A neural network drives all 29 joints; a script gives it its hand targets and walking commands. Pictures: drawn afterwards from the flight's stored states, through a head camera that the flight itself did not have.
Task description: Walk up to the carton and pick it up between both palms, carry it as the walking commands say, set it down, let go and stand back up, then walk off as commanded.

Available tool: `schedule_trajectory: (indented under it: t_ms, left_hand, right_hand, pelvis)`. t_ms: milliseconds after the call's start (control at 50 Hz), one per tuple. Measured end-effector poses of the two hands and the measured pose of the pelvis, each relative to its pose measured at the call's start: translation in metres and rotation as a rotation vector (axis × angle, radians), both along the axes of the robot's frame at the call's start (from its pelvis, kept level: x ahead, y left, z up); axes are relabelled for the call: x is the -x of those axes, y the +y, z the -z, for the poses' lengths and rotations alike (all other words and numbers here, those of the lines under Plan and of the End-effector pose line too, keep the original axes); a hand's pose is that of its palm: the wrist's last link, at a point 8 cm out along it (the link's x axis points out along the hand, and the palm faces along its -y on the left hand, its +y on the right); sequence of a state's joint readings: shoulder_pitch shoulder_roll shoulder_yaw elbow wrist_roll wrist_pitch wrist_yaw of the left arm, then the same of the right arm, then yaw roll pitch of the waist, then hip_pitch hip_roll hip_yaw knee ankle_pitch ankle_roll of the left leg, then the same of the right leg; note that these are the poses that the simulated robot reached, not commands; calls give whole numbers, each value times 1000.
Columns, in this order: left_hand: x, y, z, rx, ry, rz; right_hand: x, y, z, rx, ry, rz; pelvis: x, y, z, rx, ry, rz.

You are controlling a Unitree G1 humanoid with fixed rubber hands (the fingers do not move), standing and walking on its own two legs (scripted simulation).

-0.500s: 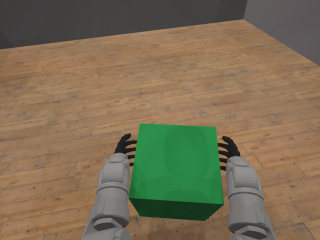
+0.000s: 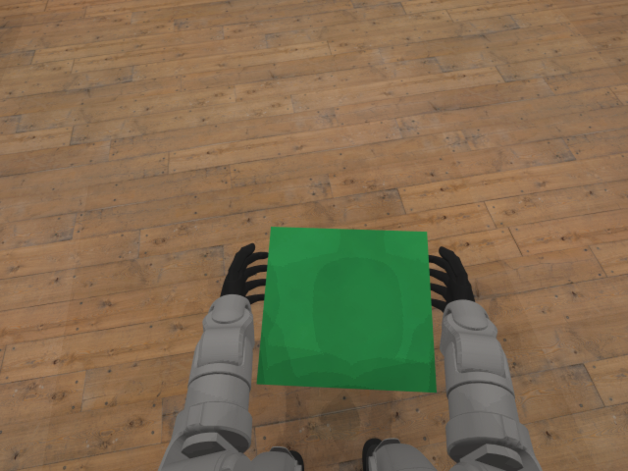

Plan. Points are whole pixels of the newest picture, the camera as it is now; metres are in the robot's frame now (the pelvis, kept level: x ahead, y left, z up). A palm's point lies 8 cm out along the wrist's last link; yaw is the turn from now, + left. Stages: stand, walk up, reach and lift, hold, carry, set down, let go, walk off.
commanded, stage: set down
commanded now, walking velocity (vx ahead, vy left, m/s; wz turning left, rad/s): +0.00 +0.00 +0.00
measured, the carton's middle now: (342, 317) +0.33 -0.02 -0.13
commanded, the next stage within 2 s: none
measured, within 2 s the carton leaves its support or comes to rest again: neither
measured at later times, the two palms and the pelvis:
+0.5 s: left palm (253, 302) +0.36 +0.12 -0.12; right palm (441, 306) +0.34 -0.18 -0.12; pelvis -0.04 +0.01 -0.07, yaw -1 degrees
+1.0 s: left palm (264, 303) +0.39 +0.12 -0.21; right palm (426, 305) +0.37 -0.18 -0.21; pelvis -0.04 +0.00 -0.14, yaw +0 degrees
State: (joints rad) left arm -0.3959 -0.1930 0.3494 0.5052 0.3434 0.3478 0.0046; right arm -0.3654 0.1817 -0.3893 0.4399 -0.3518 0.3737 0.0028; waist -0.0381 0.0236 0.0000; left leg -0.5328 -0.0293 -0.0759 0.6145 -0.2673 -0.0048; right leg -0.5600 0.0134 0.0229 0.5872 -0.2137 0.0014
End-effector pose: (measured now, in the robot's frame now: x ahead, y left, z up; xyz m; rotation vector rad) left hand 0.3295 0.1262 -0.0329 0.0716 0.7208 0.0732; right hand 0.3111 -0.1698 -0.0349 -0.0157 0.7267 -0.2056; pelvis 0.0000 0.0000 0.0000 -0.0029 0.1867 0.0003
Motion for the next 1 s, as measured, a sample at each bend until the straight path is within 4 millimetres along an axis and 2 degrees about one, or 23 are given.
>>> schedule_trajectory:
  t_ms: [180,480,1000]
  left_hand:
    - [-7,2,31,20,-23,-43]
    - [-25,-7,82,47,-23,-58]
    - [-58,-10,175,55,-31,-73]
  right_hand:
    - [-6,4,34,-19,-24,25]
    - [-26,-6,84,-34,-25,27]
    - [-62,-9,178,-32,-29,24]
  pelvis:
    - [15,7,21,-2,129,0]
    - [35,9,63,-15,293,15]
    - [39,-4,141,-21,535,14]
